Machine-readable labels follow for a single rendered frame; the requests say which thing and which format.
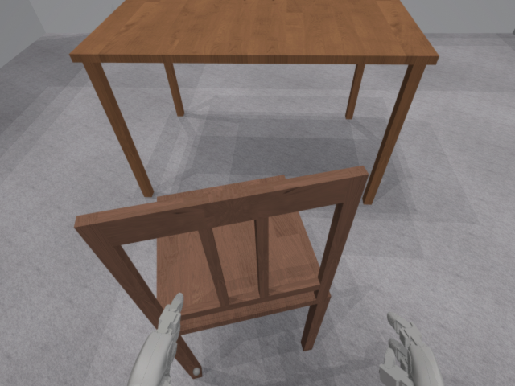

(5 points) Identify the left robot hand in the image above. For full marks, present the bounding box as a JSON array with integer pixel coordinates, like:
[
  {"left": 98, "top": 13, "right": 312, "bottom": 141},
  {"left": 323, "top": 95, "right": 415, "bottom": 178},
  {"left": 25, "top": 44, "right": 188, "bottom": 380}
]
[{"left": 127, "top": 293, "right": 183, "bottom": 386}]

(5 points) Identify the table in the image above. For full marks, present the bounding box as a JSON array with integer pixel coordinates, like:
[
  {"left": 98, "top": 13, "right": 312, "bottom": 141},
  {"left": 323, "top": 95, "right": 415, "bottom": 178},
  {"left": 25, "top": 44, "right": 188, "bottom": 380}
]
[{"left": 69, "top": 0, "right": 439, "bottom": 205}]

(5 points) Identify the right robot hand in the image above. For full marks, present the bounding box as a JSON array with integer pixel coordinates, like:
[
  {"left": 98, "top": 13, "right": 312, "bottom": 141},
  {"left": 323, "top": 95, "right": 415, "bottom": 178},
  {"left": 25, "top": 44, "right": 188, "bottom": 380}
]
[{"left": 379, "top": 311, "right": 445, "bottom": 386}]

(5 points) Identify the chair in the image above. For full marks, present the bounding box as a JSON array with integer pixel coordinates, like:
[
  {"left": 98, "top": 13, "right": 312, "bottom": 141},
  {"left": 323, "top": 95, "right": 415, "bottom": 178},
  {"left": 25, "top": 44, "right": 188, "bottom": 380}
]
[{"left": 74, "top": 166, "right": 369, "bottom": 379}]

